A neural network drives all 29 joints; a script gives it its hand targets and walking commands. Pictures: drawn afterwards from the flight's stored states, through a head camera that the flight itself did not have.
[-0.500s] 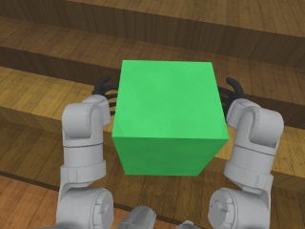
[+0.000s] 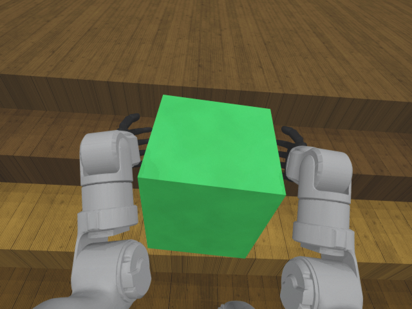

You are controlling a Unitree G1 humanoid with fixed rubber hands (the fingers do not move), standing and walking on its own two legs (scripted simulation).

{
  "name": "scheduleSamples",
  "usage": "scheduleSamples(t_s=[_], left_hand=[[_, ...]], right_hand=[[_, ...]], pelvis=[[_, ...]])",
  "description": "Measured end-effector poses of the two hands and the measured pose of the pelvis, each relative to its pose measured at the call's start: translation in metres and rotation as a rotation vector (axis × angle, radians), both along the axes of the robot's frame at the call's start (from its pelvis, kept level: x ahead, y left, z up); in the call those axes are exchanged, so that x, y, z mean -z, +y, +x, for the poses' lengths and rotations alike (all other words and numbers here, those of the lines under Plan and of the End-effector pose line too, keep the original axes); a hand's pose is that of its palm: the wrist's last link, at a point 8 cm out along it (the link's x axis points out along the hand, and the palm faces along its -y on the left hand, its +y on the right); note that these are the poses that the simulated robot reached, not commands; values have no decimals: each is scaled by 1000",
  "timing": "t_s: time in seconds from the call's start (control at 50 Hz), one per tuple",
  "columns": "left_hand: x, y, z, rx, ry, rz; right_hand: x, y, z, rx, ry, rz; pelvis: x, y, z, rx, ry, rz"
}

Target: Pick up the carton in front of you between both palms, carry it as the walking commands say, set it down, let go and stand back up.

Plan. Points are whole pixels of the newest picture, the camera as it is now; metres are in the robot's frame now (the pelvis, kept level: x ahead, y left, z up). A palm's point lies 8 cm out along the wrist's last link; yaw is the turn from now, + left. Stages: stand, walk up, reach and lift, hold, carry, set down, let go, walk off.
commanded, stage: carry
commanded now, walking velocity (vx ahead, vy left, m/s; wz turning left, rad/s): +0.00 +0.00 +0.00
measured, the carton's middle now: (206, 181) +0.37 -0.01 +0.07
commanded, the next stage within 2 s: none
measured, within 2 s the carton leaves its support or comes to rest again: neither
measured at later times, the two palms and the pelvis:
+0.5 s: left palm (159, 157) +0.40 +0.08 +0.12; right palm (301, 164) +0.40 -0.21 +0.10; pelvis +0.05 -0.07 +0.00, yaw -1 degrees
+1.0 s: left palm (189, 60) +0.50 +0.03 +0.26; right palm (345, 74) +0.48 -0.27 +0.26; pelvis +0.16 -0.08 +0.13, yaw -2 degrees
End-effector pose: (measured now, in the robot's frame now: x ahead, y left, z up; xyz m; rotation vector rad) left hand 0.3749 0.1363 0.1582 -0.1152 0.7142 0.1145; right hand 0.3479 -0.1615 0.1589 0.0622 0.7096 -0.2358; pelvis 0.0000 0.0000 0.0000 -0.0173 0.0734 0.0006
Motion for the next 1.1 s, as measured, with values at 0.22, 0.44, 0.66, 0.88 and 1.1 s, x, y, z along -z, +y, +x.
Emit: scheduleSamples(t_s=[0.22, 0.44, 0.66, 0.88, 1.1], left_hand=[[50, -25, 1, -73, 38, 50], [47, -50, 12, -89, -52, 104], [59, -50, 51, -37, 4, 77], [-45, -95, 108, 86, -102, 80], [-136, -94, 130, -125, -161, 124]], right_hand=[[58, -27, 26, -80, 47, 24], [66, -50, 44, -93, -47, 65], [66, -51, 70, -45, 12, 35], [-40, -93, 96, 59, -89, 37], [-132, -93, 184, -183, -157, 10]], pelvis=[[2, -47, 30, -20, 22, 22], [1, -66, 41, 10, 26, 47], [-12, -52, 90, 33, 25, 104], [-101, -53, 129, 45, -9, 78], [-134, -129, 189, -17, -71, 46]])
